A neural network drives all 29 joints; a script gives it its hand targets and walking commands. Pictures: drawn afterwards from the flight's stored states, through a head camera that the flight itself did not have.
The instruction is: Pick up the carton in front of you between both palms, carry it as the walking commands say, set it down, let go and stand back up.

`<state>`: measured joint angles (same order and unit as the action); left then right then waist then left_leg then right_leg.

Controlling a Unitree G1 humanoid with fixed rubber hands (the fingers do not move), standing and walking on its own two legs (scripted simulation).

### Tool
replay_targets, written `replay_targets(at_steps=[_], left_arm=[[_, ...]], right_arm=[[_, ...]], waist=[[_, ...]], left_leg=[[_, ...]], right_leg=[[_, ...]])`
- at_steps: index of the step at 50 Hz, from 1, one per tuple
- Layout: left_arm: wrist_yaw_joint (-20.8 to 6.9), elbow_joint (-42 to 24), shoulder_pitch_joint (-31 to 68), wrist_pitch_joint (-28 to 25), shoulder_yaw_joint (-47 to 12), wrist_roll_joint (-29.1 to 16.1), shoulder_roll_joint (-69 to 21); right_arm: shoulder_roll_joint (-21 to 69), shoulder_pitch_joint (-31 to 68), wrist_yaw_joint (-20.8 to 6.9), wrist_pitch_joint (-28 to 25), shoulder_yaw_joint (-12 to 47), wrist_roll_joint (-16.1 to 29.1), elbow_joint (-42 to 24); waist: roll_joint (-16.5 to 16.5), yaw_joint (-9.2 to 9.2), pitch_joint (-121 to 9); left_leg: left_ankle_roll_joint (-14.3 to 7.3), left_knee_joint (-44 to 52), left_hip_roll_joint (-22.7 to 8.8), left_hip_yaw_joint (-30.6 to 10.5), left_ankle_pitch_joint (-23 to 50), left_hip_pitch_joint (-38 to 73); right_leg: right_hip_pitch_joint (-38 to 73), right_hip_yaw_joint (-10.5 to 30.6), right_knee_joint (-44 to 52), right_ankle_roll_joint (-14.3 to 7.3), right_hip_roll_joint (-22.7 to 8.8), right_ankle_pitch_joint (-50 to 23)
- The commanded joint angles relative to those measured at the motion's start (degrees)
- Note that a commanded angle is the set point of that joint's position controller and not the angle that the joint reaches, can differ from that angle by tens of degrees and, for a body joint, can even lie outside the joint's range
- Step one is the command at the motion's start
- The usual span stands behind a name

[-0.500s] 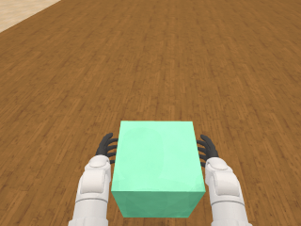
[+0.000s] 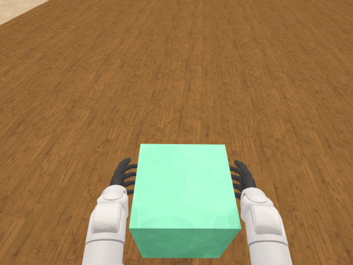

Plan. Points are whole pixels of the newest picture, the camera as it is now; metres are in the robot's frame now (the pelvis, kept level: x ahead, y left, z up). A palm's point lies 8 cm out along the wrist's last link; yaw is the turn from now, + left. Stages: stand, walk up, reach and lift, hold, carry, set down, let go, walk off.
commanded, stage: hold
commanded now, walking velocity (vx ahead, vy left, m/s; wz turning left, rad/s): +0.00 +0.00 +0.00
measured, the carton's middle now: (181, 203) +0.30 +0.00 -0.05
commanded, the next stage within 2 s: set down in 0.52 s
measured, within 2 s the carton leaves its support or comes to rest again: neither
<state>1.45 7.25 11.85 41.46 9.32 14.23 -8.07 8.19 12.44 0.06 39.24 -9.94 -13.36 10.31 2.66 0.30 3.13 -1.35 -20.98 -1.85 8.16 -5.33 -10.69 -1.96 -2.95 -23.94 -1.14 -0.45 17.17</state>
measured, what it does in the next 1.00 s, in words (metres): stands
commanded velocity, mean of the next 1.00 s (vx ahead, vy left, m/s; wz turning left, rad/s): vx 0.00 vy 0.00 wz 0.00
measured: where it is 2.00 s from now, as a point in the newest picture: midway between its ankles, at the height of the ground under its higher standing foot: outside the picture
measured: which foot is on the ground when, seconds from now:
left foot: down 0.00-1.00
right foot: down 0.00-1.00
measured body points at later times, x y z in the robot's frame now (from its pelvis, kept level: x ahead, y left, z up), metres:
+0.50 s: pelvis -0.02 +0.01 +0.00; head -0.06 +0.04 +0.44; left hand +0.29 +0.13 +0.04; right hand +0.26 -0.17 +0.04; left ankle +0.07 +0.10 -0.74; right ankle -0.04 -0.10 -0.74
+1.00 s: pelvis -0.02 +0.01 -0.02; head +0.08 +0.03 +0.41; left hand +0.34 +0.14 -0.07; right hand +0.32 -0.17 -0.06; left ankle +0.07 +0.10 -0.74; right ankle -0.04 -0.10 -0.74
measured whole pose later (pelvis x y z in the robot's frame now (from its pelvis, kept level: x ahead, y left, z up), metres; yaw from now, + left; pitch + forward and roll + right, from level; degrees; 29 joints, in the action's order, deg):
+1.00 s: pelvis -0.02 +0.01 -0.02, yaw -7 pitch +7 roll +0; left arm -0.7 29.1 27.2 17.7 25.8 21.9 -11.3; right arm 10.9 28.4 -2.6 15.0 -27.5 -22.8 33.3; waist 3.0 1.8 5.5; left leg -1.9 -36.1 0.7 2.6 -10.1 -33.1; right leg -27.1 3.4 -40.6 -0.2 1.9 20.5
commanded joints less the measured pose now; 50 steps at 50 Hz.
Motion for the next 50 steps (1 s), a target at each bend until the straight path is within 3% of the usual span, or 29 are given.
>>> replay_targets(at_steps=[1, 10, 14, 21, 28, 32, 37, 40, 44, 50], left_arm=[[-10.5, -4.1, 20.5, -2.4, -28.8, -11.8, -46.5], [-10.7, -2.7, 22.1, -2.6, -27.0, -10.7, -45.2], [-11.8, -1.2, 24.3, -2.6, -27.4, -11.1, -46.2], [-13.6, 3.8, 27.7, -2.2, -27.0, -11.0, -51.0], [-14.2, 8.3, 29.8, -1.8, -25.1, -10.2, -53.9], [-13.9, 11.7, 32.5, -2.6, -21.6, -8.9, -54.6], [-12.9, 19.8, 37.7, -6.6, -12.1, -4.2, -52.2], [-11.5, 23.5, 38.6, -10.3, -6.0, -0.4, -47.3], [-10.1, 25.4, 35.6, -17.1, -0.9, 3.2, -39.7], [-9.3, 26.0, 36.2, -29.8, -5.9, 1.5, -38.2]], right_arm=[[46.2, 20.3, -9.8, -2.5, 25.7, 10.3, -2.4], [45.3, 22.5, -9.9, -3.6, 23.7, 9.3, -0.1], [46.6, 24.3, -10.1, -3.8, 23.6, 9.2, 1.0], [50.9, 29.7, -12.3, -3.8, 24.5, 10.3, 4.6], [52.3, 33.5, -13.8, -3.6, 22.9, 9.9, 7.9], [50.7, 35.7, -14.3, -4.7, 18.7, 7.3, 11.5], [47.3, 40.2, -14.2, -8.9, 9.3, 0.6, 19.7], [43.1, 40.7, -13.2, -12.3, 3.2, -3.9, 23.5], [37.3, 37.5, -11.7, -18.3, -1.5, -6.9, 26.0], [37.6, 37.5, -9.7, -30.4, 4.1, -2.7, 26.9]], waist=[[-2.5, -0.09, -14.5], [0.1, -0.17, -8.9], [0.3, -0.49, -8.3], [-1.1, 0.40, -8.4], [-2.5, 0.52, -8.9], [-3.0, 0.20, -8.4], [-3.4, -0.04, -6.9], [-3.4, 0.32, -6.6], [-2.5, 1.25, -9.4], [-1.7, 1.78, -23.1]], left_leg=[[0.9, -3.0, 5.4, -12.8, 18.9, 29.0], [0.7, -2.3, 5.1, -12.0, 4.4, 29.2], [1.0, -2.4, 5.2, -12.4, 0.0, 27.3], [1.7, -1.9, 5.2, -13.3, -6.0, 25.5], [1.9, -0.6, 4.2, -14.2, -6.2, 27.4], [2.0, -0.3, 3.4, -15.2, -7.3, 27.2], [1.8, -2.4, 2.7, -16.3, -10.4, 22.4], [1.3, -4.4, 2.8, -16.3, -8.8, 17.6], [1.1, -8.8, 3.7, -14.9, -0.2, 11.0], [0.7, -20.0, 5.6, -13.8, 13.2, 2.7]], right_leg=[[-16.1, 10.6, 6.9, -1.6, 3.1, -15.9], [-21.6, 10.7, 9.9, -3.3, 1.1, -1.0], [-21.2, 10.9, 10.1, -3.6, 0.8, 2.2], [-21.8, 11.1, 9.6, -3.5, 0.8, 5.8], [-23.4, 10.5, 8.6, -3.2, 1.6, 4.1], [-24.0, 10.2, 7.1, -3.4, 2.2, 4.1], [-26.8, 10.1, 2.3, -3.5, 3.2, 5.0], [-29.0, 9.9, -1.4, -3.0, 3.9, 3.7], [-34.2, 9.1, -5.6, -1.8, 5.3, -0.2], [-44.1, 8.4, -13.2, -0.3, 7.3, -5.8]])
